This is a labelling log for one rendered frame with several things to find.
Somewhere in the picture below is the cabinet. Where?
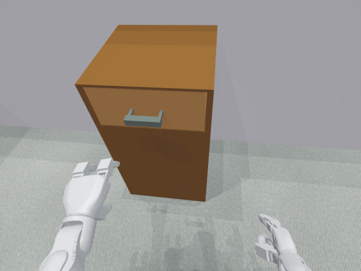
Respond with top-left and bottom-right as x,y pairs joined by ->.
75,25 -> 218,202

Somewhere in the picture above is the left robot forearm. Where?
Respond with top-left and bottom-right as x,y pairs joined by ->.
38,215 -> 96,271

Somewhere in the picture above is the drawer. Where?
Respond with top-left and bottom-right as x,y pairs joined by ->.
83,87 -> 207,131

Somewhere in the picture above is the robot left hand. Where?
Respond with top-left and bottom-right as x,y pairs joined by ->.
63,158 -> 120,221

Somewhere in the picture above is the handle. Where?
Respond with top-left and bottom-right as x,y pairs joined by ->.
124,108 -> 163,128

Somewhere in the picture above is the robot right hand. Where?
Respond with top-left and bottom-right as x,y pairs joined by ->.
255,214 -> 298,264

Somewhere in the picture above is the right robot forearm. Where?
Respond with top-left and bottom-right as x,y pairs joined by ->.
278,252 -> 311,271

